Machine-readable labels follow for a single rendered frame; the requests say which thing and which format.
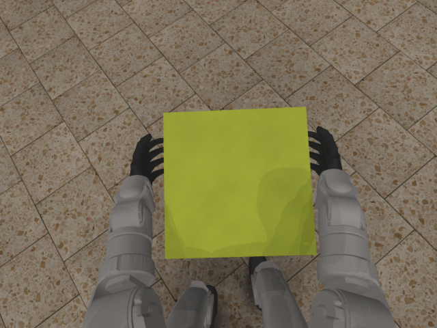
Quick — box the robot left thigh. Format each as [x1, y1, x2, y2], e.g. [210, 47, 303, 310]
[165, 287, 214, 328]

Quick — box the robot right forearm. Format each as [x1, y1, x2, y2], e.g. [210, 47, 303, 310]
[315, 169, 396, 326]

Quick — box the left robot hand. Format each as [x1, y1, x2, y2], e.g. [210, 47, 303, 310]
[130, 133, 164, 185]

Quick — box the robot thigh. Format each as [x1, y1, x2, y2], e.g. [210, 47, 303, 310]
[251, 267, 308, 328]
[165, 287, 214, 328]

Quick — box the right robot upper arm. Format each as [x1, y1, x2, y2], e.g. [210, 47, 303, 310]
[308, 288, 396, 328]

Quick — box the carton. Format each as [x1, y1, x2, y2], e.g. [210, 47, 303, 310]
[163, 107, 317, 259]

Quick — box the right robot hand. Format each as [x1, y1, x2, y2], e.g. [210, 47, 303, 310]
[308, 126, 342, 176]

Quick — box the left robot upper arm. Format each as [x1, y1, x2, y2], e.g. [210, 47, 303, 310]
[83, 286, 167, 328]

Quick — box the robot right thigh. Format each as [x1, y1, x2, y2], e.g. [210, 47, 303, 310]
[251, 267, 308, 328]

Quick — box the robot left forearm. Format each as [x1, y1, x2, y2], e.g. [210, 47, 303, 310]
[82, 175, 155, 328]

